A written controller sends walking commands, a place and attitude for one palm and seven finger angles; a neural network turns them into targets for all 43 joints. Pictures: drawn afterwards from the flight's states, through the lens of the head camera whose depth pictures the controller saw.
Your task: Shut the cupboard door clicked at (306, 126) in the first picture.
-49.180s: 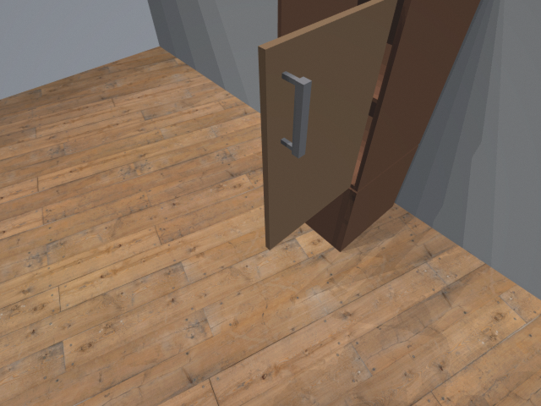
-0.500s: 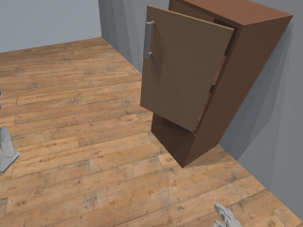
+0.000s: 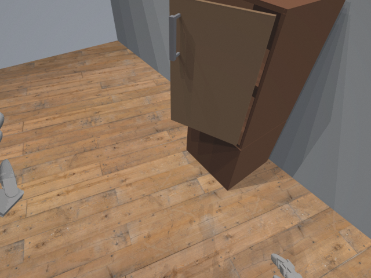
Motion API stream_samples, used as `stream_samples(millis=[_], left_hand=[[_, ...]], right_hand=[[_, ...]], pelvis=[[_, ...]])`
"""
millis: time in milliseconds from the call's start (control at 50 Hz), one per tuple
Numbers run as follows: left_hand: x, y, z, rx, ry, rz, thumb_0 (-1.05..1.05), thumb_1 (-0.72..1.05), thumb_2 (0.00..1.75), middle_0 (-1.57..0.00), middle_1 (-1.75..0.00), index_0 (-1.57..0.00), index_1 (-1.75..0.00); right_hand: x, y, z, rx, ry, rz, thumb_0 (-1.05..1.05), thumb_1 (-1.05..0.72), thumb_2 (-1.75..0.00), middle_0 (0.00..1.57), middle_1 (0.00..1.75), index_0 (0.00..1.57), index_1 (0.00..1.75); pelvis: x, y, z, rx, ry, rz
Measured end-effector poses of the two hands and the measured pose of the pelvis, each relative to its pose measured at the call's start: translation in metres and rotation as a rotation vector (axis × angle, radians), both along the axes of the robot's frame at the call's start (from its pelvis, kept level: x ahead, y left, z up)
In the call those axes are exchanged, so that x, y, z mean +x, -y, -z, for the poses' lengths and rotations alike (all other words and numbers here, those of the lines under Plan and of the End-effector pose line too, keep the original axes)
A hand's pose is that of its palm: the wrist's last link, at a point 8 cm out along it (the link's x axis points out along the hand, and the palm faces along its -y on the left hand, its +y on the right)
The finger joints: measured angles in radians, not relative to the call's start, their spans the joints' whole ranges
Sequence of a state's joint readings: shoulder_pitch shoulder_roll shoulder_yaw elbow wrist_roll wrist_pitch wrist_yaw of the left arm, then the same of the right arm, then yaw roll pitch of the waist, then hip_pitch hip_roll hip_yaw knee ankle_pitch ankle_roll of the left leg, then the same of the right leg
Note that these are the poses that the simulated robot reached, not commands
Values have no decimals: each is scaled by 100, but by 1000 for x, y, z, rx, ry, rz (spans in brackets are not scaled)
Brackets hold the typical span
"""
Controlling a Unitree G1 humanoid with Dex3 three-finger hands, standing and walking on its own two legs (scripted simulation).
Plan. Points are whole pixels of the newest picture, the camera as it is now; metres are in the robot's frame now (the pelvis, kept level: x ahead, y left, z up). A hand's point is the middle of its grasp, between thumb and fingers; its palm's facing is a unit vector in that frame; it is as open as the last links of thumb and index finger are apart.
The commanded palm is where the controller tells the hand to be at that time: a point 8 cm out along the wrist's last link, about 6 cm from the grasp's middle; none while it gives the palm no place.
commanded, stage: stop stepping back and stand still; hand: left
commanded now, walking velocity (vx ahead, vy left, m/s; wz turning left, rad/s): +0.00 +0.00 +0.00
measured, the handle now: (175, 37) +0.92 +0.08 +0.12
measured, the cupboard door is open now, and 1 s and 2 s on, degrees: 24 24 24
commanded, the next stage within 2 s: let the arm hang, fingers relaxed in 0.04 s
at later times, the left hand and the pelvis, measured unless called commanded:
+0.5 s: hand out of the picture +0.08 +0.19 -0.16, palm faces +0.07 -0.98 -0.17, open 6.8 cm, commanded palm none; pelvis +0.02 +0.01 +0.01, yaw +1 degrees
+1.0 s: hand out of the picture -0.01 +0.18 -0.16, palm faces +0.01 -0.99 -0.16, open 7.4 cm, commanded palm none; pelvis +0.02 +0.02 +0.01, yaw -1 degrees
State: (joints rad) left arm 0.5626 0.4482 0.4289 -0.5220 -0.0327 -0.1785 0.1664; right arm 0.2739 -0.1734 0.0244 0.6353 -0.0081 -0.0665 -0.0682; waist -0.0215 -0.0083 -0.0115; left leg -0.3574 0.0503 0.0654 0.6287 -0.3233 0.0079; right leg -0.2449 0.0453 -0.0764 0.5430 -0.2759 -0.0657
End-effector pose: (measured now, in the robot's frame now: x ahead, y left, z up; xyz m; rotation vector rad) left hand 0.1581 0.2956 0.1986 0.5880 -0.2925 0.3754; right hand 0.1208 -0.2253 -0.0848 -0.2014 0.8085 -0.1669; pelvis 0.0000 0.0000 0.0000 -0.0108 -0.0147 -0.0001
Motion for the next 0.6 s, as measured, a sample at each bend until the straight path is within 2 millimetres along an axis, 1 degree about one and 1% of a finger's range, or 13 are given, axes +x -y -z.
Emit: stream_samples(millis=[100, 140, 160, 200, 240, 260, 280, 320, 360, 400, 420, 480, 600], left_hand=[[7, -7, 2, -29, 11, -34, 1, 88, 90, -22, -30, -21, -30], [13, -12, 6, -42, 9, -42, 1, 88, 90, -22, -30, -21, -30], [19, -15, 15, -41, -21, -37, 1, 88, 90, -22, -30, -21, -30], [36, -22, 58, -110, -200, -41, 1, 89, 90, -21, -30, -21, -30], [47, -23, 122, -223, -452, -70, 0, 89, 90, -21, -30, -20, -30], [47, -19, 156, -279, -589, -84, 0, 90, 90, -20, -30, -20, -30], [41, -12, 188, -330, -726, -93, 0, 90, 90, -20, -30, -20, -30], [19, 10, 244, -413, -973, -90, 1, 90, 90, -20, -30, -19, -29], [-12, 37, 287, -491, -1171, -75, 1, 90, 90, -20, -30, -19, -29], [-47, 63, 317, -573, -1329, -70, 1, 91, 90, -20, -30, -20, -29], [-62, 71, 326, -626, -1370, -94, 1, 92, 90, -20, -30, -20, -29], [-85, 63, 333, -678, -1384, -188, -4, 101, 90, -21, -30, -21, -30], [-135, 48, 332, -648, -1542, -272, -3, 98, 90, -21, -30, -20, -30]], right_hand=[[6, 4, 6, -6, -39, 7, 1, -90, -90, 20, 30, 21, 30], [11, 5, 6, -20, -40, 17, 1, -90, -90, 20, 30, 21, 30], [15, 6, 7, -14, -35, 3, 1, -90, -90, 20, 30, 21, 30], [22, 7, 13, -4, -44, -37, 1, -90, -90, 20, 30, 21, 30], [27, 9, 21, -2, -62, -61, 1, -90, -90, 20, 30, 21, 30], [29, 9, 24, -1, -71, -66, 1, -90, -90, 20, 30, 21, 30], [30, 9, 26, 2, -81, -67, 1, -90, -90, 20, 30, 21, 30], [27, 8, 26, 5, -107, -61, 1, -90, -90, 20, 30, 21, 30], [19, 7, 25, 2, -148, -49, 1, -90, -90, 20, 30, 21, 30], [6, 6, 24, -5, -206, -35, 1, -90, -90, 20, 30, 21, 30], [-1, 5, 24, -9, -239, -29, 1, -90, -90, 20, 30, 21, 30], [-26, 1, 27, -14, -355, -24, 1, -90, -90, 20, 30, 20, 30], [-72, -9, 40, 29, -499, 40, 1, -91, -90, 20, 30, 20, 30]], pelvis=[[11, -4, 0, 0, 3, 7], [16, -7, 1, -1, 11, 6], [18, -9, 1, 0, 7, 2], [18, -15, 3, 5, -5, -8], [16, -18, 6, 18, -18, -12], [15, -19, 6, 21, -20, -12], [14, -19, 6, 19, -19, -13], [13, -19, 4, 17, -16, -12], [13, -17, 1, 18, -12, -12], [14, -15, -2, 18, -8, -11], [15, -13, -3, 15, -7, -14], [16, -10, -7, 3, -4, -24], [19, -12, -12, -4, 6, -11]])
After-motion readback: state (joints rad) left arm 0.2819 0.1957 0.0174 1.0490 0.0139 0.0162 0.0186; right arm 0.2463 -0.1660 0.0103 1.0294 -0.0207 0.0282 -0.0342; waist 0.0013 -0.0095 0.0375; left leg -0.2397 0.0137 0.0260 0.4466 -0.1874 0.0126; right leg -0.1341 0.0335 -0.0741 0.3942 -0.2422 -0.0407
